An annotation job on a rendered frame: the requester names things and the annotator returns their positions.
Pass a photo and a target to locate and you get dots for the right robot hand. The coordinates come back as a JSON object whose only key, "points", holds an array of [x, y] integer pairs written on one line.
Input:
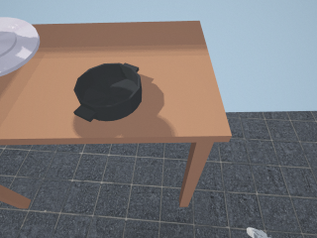
{"points": [[255, 233]]}

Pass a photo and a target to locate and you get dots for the pot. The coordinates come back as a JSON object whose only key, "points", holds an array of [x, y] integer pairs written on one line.
{"points": [[108, 92]]}

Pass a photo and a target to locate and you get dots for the table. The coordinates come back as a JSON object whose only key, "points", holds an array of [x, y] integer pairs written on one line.
{"points": [[181, 100]]}

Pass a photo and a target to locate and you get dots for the lid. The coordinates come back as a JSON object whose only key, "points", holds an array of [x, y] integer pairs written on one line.
{"points": [[19, 41]]}

